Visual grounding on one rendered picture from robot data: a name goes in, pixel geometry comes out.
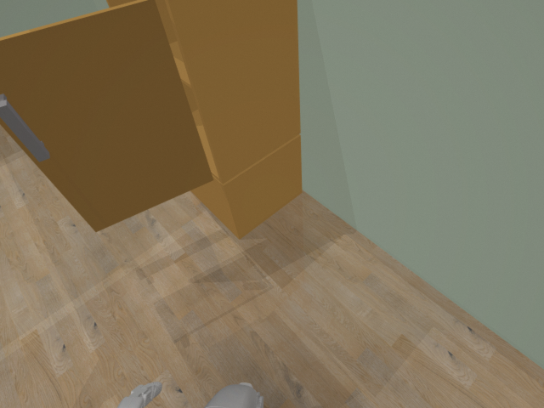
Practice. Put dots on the handle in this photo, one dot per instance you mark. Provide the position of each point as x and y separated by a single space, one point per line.
21 130

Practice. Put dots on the robot left hand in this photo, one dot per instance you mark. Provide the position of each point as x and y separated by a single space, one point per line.
141 396

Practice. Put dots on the left robot thigh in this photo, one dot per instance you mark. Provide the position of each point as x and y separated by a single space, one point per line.
236 396

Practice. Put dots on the cupboard door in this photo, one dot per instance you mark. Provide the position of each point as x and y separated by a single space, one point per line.
103 93

